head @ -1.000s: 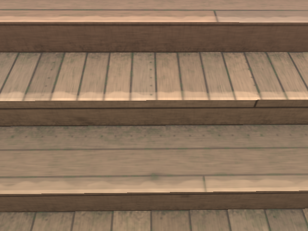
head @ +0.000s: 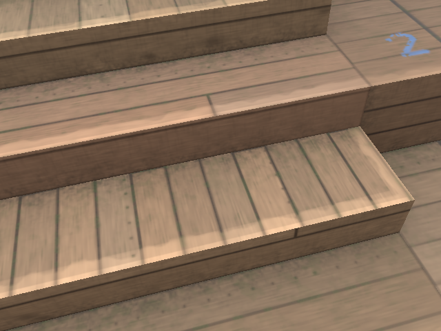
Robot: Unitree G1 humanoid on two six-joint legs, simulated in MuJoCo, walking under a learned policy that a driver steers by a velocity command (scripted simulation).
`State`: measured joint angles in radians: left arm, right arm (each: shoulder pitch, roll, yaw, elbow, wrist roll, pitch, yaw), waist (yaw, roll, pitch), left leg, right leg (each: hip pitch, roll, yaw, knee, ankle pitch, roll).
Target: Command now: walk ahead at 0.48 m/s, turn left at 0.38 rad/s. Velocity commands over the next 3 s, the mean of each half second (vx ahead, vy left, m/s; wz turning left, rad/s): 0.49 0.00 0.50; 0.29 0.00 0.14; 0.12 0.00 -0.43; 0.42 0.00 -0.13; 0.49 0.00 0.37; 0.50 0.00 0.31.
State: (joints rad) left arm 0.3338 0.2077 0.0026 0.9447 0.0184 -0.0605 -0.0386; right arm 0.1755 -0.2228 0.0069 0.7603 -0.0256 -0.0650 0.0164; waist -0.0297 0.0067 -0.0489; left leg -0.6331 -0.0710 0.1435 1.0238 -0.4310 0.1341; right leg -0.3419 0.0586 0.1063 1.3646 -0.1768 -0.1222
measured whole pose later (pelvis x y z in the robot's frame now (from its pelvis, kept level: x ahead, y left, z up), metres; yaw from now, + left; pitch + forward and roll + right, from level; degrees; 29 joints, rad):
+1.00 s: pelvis +0.52 +0.09 +0.24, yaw +22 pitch +3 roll +2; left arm 0.55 0.09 -0.01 1.01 0.01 -0.02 0.03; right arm -0.08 -0.05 0.10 0.61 0.01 -0.05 0.04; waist 0.09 -0.01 0.05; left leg -0.95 0.11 0.13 1.24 -0.35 0.04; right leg -0.02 -0.17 -0.13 0.37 -0.20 0.06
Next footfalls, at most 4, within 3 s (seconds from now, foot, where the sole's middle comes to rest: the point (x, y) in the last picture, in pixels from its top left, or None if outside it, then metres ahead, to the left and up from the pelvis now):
0.42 right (278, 321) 0.48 -0.11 -0.55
0.96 left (118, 237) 0.65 0.29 -0.40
1.46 right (219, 220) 0.69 0.03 -0.40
1.96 left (143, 91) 1.05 0.24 -0.25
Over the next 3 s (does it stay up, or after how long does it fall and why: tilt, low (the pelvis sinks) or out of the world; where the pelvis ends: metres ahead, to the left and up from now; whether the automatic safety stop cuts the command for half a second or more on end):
stays up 1.46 0.29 0.69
